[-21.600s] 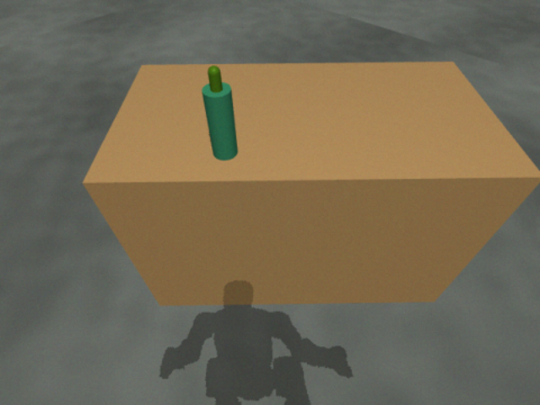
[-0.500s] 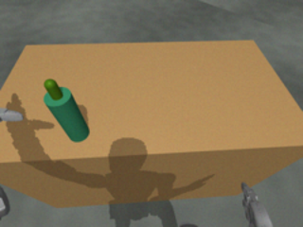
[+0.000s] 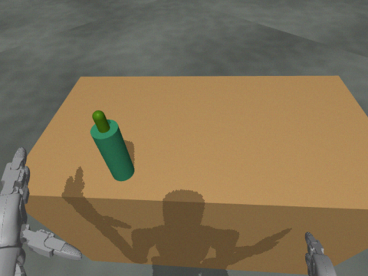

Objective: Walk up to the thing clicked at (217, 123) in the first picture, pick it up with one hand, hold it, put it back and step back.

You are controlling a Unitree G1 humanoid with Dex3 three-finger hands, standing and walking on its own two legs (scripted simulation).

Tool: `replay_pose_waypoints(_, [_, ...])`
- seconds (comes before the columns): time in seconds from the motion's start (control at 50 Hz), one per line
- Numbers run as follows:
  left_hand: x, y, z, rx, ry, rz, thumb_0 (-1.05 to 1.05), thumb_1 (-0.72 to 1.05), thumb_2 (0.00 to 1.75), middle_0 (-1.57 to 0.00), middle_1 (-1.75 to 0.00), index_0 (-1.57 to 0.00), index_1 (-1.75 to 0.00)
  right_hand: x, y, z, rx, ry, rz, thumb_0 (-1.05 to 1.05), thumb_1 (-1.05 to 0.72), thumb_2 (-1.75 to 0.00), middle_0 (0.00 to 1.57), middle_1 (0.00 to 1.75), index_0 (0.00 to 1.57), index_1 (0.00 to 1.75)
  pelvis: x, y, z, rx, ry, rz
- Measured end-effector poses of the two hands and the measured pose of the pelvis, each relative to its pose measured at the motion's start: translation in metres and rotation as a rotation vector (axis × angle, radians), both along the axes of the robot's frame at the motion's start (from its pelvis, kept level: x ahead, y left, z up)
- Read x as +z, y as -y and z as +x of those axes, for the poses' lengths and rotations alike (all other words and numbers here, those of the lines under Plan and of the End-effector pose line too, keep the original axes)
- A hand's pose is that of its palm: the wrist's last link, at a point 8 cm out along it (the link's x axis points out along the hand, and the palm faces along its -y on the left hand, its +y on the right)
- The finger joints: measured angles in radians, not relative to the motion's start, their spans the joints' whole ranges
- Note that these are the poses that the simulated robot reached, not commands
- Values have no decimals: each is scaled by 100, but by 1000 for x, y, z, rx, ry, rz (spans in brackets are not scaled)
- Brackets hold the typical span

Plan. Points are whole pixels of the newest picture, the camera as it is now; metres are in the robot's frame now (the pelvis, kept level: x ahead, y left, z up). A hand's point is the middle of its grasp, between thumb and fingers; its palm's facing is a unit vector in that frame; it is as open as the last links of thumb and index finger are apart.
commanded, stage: sink last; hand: left
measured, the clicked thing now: (112, 146) +0.40 +0.21 +0.05
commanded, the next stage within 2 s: home in 0.38 s
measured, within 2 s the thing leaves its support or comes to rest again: neither
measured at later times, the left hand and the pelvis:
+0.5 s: hand (40, 246) +0.15 +0.24 +0.12, palm faces +0.34 -0.84 -0.42, open 17.5 cm; pelvis -0.03 -0.01 +0.00, yaw +0 degrees
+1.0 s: hand out of the picture +0.14 +0.18 -0.07, palm faces +0.09 -0.97 -0.21, open 17.7 cm; pelvis -0.02 +0.00 +0.01, yaw +0 degrees
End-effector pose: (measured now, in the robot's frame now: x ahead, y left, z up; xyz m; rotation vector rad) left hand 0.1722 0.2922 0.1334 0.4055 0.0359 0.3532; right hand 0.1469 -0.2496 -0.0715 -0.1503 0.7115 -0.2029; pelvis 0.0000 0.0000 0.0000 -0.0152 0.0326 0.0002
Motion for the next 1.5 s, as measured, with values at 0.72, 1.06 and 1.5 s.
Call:
replay_pose_waypoints(0.72, [-57,30,-64,-33,-99,-95,-1,-57,4,-6,-5,-5,-5,5,-13,-22,54,60,19,-1,12,-35,12,16,11,15,8,10,-34,3,80,20])
replay_pose_waypoints(1.06, [-195,72,-48,-84,-624,-332,-1,-58,4,-5,-5,-5,-5,5,-21,-13,57,-12,-29,0,-77,-83,19,28,19,28,10,1,-22,-2,41,14])
replay_pose_waypoints(1.5, [-201,61,-27,-70,-699,-266,0,-56,4,-5,-5,-4,-5,-18,-16,-38,71,-190,-26,1,-90,-90,20,30,20,30,10,-4,-12,-19,39,7])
